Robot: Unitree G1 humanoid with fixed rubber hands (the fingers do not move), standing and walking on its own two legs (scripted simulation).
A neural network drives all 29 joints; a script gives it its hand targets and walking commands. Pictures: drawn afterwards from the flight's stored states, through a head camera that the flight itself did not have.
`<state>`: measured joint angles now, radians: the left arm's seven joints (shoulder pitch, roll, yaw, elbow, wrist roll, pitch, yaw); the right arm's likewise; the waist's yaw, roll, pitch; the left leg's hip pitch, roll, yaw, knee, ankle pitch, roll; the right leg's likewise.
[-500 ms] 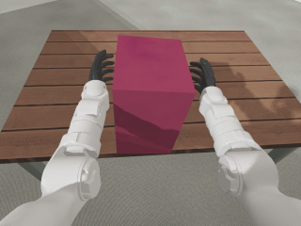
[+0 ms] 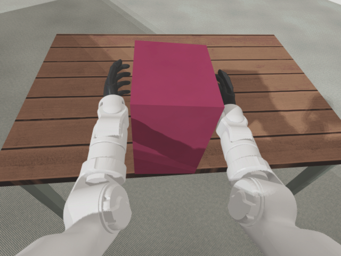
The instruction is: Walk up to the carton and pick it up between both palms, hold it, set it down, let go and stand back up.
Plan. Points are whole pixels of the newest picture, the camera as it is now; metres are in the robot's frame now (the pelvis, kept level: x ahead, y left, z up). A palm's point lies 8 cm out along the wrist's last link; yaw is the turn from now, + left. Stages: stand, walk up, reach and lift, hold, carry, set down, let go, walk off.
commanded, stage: reach and lift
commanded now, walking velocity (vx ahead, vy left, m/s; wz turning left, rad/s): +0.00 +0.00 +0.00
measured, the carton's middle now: (168, 114) +0.44 +0.01 +0.07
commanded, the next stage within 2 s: none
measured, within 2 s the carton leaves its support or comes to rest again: leaves its support in 1.38 s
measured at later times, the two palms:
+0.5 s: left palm (112, 106) +0.41 +0.14 +0.13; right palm (226, 112) +0.41 -0.12 +0.12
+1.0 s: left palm (112, 106) +0.41 +0.14 +0.13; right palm (226, 113) +0.41 -0.12 +0.12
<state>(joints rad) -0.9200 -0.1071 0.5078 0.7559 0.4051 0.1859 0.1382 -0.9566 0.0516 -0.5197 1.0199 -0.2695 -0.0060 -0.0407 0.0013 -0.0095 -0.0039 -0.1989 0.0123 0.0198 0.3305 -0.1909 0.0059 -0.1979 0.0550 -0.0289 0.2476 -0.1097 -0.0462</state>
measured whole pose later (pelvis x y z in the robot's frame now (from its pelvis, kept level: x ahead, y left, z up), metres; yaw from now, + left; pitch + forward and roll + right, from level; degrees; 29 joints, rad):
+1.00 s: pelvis +0.01 +0.00 +0.00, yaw +2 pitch -1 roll +0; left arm -0.77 -0.16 0.49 0.62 0.44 0.23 0.09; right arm -0.80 0.13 -0.54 0.92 -0.33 -0.11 -0.01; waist -0.03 -0.01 0.02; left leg -0.09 0.00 0.01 0.32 -0.20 0.01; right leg -0.10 0.03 -0.08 0.27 -0.15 -0.04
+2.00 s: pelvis -0.02 +0.00 +0.00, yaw +2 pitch -5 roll -1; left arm -0.92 -0.06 0.40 0.65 0.36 0.51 0.14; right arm -0.96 0.01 -0.32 1.04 -0.06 0.09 -0.09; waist -0.06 -0.03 -0.01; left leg -0.07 0.00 0.02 0.34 -0.18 0.02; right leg -0.07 0.03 -0.09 0.27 -0.12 -0.04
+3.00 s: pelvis -0.02 +0.01 +0.00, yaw +2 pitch -8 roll -1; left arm -0.95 -0.01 0.38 0.42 0.32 0.80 0.08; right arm -1.03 -0.08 -0.03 0.81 0.28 0.41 -0.23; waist -0.11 -0.01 -0.05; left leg -0.04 0.00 0.01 0.38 -0.22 0.03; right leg -0.02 0.03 -0.08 0.28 -0.13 -0.03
